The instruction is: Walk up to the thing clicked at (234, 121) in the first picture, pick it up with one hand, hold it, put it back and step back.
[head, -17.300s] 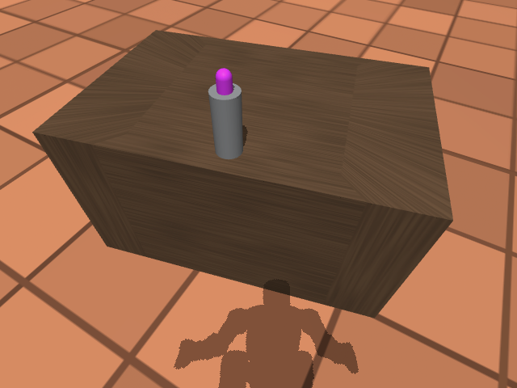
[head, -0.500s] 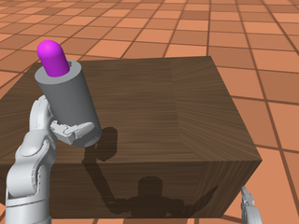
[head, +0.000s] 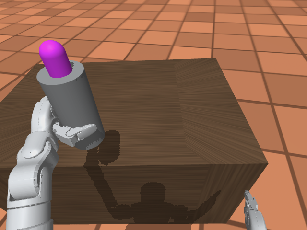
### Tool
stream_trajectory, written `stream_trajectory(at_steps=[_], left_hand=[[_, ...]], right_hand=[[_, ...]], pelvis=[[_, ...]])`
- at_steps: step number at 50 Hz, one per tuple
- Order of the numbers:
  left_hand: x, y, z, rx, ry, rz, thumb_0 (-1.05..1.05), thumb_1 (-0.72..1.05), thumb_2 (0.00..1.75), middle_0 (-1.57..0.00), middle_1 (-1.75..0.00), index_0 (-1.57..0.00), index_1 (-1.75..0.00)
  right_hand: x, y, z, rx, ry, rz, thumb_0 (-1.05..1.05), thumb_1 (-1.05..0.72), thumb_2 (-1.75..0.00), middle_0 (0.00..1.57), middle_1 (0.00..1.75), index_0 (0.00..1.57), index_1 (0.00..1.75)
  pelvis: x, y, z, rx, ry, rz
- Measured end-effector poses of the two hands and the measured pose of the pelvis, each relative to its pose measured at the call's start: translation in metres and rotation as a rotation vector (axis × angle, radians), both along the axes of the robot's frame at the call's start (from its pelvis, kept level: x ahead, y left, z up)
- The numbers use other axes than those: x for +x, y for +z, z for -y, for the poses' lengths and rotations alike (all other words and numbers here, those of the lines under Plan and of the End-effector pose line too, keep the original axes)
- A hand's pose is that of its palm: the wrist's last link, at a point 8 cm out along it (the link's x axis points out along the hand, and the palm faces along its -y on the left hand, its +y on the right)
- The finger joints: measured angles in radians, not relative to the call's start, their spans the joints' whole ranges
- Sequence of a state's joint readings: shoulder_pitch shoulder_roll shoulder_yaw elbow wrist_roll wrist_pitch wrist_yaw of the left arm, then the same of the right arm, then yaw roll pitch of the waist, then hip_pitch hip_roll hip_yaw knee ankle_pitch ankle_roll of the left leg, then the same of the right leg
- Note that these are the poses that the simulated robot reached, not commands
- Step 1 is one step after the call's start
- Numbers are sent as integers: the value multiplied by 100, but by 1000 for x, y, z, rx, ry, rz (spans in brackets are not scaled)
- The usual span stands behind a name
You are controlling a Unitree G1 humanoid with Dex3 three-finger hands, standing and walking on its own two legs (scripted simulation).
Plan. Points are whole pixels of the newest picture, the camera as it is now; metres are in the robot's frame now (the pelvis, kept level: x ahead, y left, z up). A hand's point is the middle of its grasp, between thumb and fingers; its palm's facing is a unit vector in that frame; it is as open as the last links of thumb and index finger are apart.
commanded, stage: hold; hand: left
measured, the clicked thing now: (72, 99) +0.32 +0.17 +0.24
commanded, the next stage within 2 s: crouch in 1.24 s
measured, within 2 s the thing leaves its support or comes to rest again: neither
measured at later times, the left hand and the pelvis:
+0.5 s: hand (78, 120) +0.31 +0.17 +0.19, palm faces +0.15 -0.99 -0.03, open 11.3 cm; pelvis +0.00 +0.00 +0.00, yaw +0 degrees
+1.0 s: hand (79, 117) +0.33 +0.17 +0.19, palm faces +0.15 -0.99 -0.04, open 11.3 cm; pelvis +0.00 +0.00 +0.00, yaw +0 degrees
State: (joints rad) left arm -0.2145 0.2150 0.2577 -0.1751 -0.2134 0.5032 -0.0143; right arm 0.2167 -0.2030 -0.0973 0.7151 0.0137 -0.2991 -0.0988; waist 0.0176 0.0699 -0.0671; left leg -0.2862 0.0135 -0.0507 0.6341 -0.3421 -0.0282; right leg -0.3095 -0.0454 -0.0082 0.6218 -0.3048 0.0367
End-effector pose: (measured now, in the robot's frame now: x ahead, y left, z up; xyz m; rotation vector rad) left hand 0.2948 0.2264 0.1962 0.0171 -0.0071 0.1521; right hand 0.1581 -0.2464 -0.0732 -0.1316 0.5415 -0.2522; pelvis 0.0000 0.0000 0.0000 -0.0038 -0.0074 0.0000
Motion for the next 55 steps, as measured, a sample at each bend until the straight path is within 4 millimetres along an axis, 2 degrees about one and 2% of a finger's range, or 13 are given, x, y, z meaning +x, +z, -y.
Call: stream_trajectory(at_steps=[10, 16, 22, 28, 37, 41, 49, 55], left_hand=[[-7, -18, 10, -10, -12, -55, -1, -60, 111, -65, -103, -67, -104], [-11, -10, 3, 10, 31, -8, -1, -60, 111, -65, -104, -67, -105], [-12, -2, 1, 23, 26, 19, -1, -60, 111, -64, -105, -66, -106], [-5, -7, 9, 7, -19, -27, -1, -60, 111, -64, -105, -66, -106], [7, -10, 7, -10, 5, -31, -1, -60, 111, -64, -104, -66, -106], [8, -6, 4, -4, 15, 2, -1, -60, 111, -64, -105, -66, -106], [3, -4, 4, 17, -3, -16, -1, -60, 111, -64, -105, -66, -106], [1, -5, 4, 4, -5, -32, -1, -60, 111, -65, -104, -67, -105]], right_hand=[[-12, -2, 7, -2, -15, -19, -1, 51, -6, 6, 5, 6, 6], [-11, -2, 14, -24, -33, -24, -1, 51, -6, 6, 5, 6, 6], [-1, -1, 8, -19, -15, -7, -1, 50, -6, 6, 5, 5, 6], [6, -2, 2, 0, -1, 3, -1, 51, -6, 6, 5, 6, 6], [-5, 3, 16, -31, -44, -1, -1, 51, -6, 6, 5, 6, 6], [-7, 3, 15, -37, -42, -13, -1, 51, -6, 6, 5, 5, 6], [4, 1, 2, -3, -9, 2, -1, 50, -6, 6, 5, 5, 6], [2, -2, 3, 2, -11, -4, -1, 50, -6, 6, 5, 6, 6]], pelvis=[[-1, 0, 2, 2, -9, -2], [-1, 0, 5, 1, -6, -1], [1, 0, 5, 1, 1, -1], [3, 0, 4, 3, 3, 0], [5, 1, 3, 4, -6, -7], [5, 1, 3, 2, -8, -7], [4, 1, 0, -3, -3, -5], [4, 1, -1, -1, -1, 0]])
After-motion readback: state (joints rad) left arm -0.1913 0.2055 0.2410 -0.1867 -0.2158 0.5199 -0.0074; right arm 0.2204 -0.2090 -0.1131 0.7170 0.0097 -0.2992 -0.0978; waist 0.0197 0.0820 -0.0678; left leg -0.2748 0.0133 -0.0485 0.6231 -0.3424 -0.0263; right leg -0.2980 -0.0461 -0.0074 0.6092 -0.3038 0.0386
